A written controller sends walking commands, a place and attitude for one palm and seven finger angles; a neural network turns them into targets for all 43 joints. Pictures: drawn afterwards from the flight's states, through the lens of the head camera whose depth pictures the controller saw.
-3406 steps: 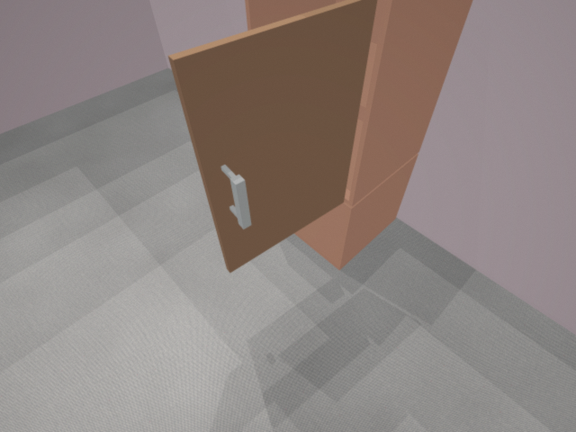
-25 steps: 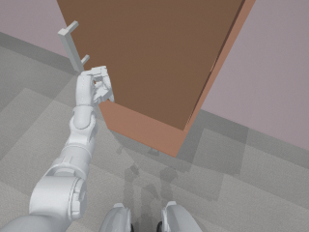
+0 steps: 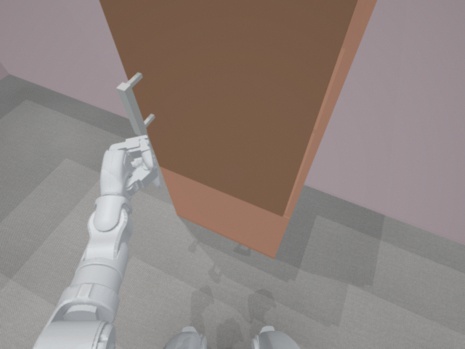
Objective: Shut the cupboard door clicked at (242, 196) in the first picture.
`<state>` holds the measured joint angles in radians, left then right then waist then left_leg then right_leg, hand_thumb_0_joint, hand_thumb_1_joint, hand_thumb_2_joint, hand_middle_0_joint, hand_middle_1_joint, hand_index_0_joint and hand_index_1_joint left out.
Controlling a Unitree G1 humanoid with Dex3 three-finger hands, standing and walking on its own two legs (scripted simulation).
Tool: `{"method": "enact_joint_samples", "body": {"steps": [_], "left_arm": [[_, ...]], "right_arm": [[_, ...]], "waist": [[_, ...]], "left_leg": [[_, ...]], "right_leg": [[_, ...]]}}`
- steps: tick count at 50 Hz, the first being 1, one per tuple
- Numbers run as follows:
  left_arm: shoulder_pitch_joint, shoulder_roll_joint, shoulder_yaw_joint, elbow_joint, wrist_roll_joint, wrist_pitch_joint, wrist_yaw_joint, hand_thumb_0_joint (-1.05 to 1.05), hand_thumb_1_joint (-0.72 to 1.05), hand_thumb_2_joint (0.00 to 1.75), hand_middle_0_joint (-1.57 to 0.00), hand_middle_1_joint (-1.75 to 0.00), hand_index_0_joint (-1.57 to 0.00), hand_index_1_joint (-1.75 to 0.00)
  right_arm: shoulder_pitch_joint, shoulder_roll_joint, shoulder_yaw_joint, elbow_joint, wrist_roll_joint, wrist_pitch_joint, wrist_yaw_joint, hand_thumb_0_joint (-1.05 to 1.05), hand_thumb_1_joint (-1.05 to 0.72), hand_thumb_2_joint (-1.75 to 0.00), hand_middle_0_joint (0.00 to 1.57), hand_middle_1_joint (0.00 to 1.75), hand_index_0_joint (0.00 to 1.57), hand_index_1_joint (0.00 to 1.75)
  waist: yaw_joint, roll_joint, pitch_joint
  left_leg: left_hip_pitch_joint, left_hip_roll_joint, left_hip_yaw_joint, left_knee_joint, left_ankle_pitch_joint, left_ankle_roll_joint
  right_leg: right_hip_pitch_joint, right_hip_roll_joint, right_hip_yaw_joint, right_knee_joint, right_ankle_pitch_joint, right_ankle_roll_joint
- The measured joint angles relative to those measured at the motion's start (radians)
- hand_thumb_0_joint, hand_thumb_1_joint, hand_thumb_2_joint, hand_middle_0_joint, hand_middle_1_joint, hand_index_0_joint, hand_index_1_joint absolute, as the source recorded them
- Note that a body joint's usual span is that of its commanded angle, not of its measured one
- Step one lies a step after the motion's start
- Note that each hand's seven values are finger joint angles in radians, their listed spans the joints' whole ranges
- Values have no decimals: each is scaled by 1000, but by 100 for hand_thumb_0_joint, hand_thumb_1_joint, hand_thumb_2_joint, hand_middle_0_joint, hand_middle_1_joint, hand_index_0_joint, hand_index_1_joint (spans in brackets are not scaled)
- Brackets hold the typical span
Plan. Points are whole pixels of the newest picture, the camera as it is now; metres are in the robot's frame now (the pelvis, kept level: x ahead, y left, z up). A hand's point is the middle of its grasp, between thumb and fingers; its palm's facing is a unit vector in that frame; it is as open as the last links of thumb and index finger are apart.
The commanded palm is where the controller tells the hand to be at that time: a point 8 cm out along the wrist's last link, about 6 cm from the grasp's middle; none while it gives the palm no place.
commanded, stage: draw the hand back to the body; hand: left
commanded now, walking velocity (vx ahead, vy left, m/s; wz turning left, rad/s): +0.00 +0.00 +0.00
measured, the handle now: (138, 105) +0.62 +0.20 +0.02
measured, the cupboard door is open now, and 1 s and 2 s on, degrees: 0 0 0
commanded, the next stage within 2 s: step back with the hand held close in 1.30 s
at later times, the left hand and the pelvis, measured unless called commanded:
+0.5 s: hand (55, 208) +0.30 +0.22 +0.14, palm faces +0.20 -0.95 -0.23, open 3.3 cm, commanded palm +0.25 +0.27 +0.17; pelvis +0.03 +0.02 +0.06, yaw +2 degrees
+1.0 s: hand out of the picture +0.20 +0.31 +0.23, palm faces +0.50 -0.76 -0.42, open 6.7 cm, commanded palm +0.16 +0.33 +0.24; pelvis +0.03 +0.03 +0.07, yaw +2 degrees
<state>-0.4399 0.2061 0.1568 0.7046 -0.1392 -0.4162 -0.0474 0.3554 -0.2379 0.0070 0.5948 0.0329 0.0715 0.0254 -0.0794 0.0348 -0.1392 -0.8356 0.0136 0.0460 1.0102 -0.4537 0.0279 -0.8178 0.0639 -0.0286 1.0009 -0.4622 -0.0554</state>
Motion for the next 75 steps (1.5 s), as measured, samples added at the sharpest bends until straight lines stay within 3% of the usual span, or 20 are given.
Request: {"method": "enact_joint_samples", "body": {"steps": [12,16,19,24,31,41,49,58,67,75], "left_arm": [[291,27,-55,-330,-77,104,-83,1,90,90,-127,-148,-128,-147],[400,55,-96,-477,4,215,2,1,90,90,-121,-141,-122,-141],[472,67,-111,-572,38,289,58,1,90,90,-115,-134,-116,-134],[554,81,-96,-686,58,369,108,1,90,90,-103,-121,-104,-121],[678,94,-43,-849,65,422,130,1,90,90,-85,-101,-85,-101],[826,132,82,-1019,64,429,139,1,90,90,-57,-71,-58,-71],[915,168,200,-1101,57,388,151,1,89,90,-36,-47,-36,-47],[893,126,172,-1064,63,368,156,1,90,90,-23,-34,-24,-33],[897,143,175,-1077,61,349,149,1,89,90,-21,-31,-22,-31],[909,143,201,-1064,63,317,144,1,89,90,-21,-30,-21,-30]], "right_arm": [[-64,-27,6,-41,34,-51,-38,1,-90,-89,20,30,20,30],[-119,-10,3,-59,33,-29,-75,1,-90,-89,20,30,20,30],[-153,0,12,-69,30,-22,-97,1,-90,-89,20,30,20,30],[-191,12,37,-78,23,-33,-112,1,-90,-89,20,30,20,30],[-194,26,61,-66,5,-60,-97,1,-90,-89,20,30,20,30],[-157,25,55,-15,-10,-80,-78,1,-90,-89,20,30,20,30],[-133,7,29,19,-8,-110,-81,1,-90,-89,20,30,20,30],[-139,-8,14,35,-9,-140,-94,1,-90,-89,20,30,20,30],[-148,6,18,33,-12,-165,-97,1,-90,-89,20,30,20,30],[-150,-1,15,17,-12,-144,-92,1,-90,-89,20,30,20,30]], "waist": [[39,-3,23],[62,-11,42],[77,-8,56],[102,-1,82],[126,15,98],[139,33,110],[144,40,110],[144,36,126],[136,30,126],[128,48,106]], "left_leg": [[232,-15,-14,-157,43,9],[337,-24,-6,-238,67,12],[418,-30,-9,-309,92,16],[533,-40,-18,-407,127,22],[642,-53,-22,-508,162,29],[702,-60,-24,-566,188,33],[710,-55,-22,-566,193,29],[706,-53,-27,-569,208,23],[714,-38,-25,-569,205,9],[667,-21,-31,-540,192,3]], "right_leg": [[247,-9,-5,-176,47,10],[348,-16,6,-250,69,15],[433,-21,7,-326,95,22],[556,-28,2,-436,133,29],[671,-38,3,-544,170,39],[732,-44,3,-603,197,44],[738,-39,4,-603,202,39],[727,-38,-2,-587,205,32],[735,-22,1,-593,208,18],[707,-5,-5,-603,213,10]]}}
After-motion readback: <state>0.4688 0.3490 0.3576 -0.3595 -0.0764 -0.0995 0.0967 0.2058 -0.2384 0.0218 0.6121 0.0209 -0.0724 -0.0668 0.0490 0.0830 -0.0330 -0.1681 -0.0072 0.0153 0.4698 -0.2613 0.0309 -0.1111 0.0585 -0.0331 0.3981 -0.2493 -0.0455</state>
